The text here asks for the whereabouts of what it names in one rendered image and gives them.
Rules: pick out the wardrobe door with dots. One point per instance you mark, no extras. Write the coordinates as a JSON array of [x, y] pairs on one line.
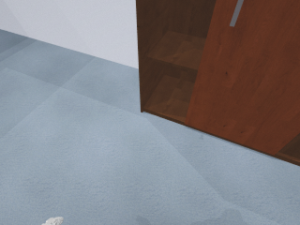
[[247, 87], [292, 148]]

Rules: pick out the handle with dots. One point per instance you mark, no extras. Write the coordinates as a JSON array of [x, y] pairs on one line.
[[236, 12]]

